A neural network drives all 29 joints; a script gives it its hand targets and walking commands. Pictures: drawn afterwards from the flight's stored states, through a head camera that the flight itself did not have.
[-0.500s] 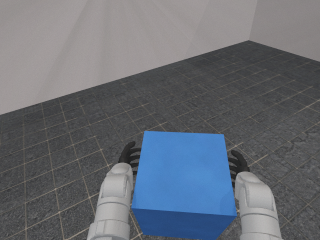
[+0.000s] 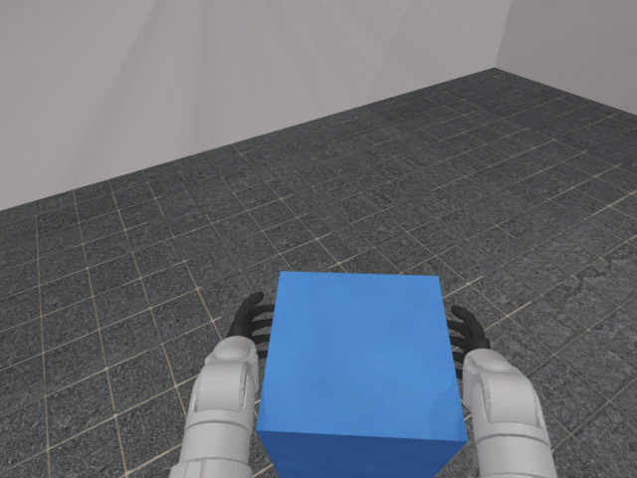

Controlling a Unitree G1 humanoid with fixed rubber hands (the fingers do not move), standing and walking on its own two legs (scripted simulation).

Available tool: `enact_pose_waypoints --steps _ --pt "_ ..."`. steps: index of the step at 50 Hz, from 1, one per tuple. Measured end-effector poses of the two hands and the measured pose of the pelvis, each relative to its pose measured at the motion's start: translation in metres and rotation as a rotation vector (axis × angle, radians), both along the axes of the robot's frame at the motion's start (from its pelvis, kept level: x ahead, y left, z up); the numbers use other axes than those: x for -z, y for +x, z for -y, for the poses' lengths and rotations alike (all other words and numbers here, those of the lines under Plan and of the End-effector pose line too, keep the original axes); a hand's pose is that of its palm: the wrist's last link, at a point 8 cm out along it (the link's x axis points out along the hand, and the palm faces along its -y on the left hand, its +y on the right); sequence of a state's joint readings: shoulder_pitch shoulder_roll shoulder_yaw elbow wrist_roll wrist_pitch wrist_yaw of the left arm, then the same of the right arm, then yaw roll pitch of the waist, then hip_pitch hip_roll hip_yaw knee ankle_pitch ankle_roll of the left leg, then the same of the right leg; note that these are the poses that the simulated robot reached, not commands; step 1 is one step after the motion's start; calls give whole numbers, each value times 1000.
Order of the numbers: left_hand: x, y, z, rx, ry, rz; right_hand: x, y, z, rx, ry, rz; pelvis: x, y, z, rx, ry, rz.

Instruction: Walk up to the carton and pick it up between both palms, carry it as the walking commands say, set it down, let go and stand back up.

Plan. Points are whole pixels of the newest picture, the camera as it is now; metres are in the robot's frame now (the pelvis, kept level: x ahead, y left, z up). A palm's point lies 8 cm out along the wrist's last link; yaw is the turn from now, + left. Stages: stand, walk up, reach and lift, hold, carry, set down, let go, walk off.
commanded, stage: set down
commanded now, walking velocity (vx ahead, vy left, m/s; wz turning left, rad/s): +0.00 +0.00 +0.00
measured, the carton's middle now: (354, 384) +0.28 -0.04 -0.04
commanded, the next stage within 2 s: none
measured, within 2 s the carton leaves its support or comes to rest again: neither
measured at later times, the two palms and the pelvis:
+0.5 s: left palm (271, 363) +0.32 +0.07 -0.03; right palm (481, 390) +0.25 -0.22 -0.05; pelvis -0.01 -0.01 -0.02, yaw +0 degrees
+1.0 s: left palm (286, 381) +0.34 +0.06 -0.13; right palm (470, 410) +0.27 -0.23 -0.14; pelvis -0.05 -0.02 -0.08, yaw +0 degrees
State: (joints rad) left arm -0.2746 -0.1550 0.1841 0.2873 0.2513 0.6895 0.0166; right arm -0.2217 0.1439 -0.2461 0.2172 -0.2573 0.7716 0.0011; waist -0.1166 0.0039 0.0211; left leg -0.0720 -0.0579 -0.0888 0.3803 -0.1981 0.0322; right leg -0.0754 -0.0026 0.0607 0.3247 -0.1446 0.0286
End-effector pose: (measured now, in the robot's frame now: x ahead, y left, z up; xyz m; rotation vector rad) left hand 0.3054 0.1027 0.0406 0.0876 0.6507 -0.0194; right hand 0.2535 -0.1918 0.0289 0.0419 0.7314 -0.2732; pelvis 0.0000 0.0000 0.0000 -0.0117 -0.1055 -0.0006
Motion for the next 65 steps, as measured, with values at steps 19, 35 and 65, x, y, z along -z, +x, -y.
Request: enact_pose_waypoints --steps 19,35,65 --pt "53 18 29 57 14 -42 61 -5 23 64 27 -47 11 -1 3 17 9 -104" --pt "107 20 37 14 -29 -24 113 2 33 82 43 -19 33 -32 21 -2 10 -306" --pt "223 54 49 9 -62 -20 226 33 44 106 47 -2 119 -46 13 0 18 -647"
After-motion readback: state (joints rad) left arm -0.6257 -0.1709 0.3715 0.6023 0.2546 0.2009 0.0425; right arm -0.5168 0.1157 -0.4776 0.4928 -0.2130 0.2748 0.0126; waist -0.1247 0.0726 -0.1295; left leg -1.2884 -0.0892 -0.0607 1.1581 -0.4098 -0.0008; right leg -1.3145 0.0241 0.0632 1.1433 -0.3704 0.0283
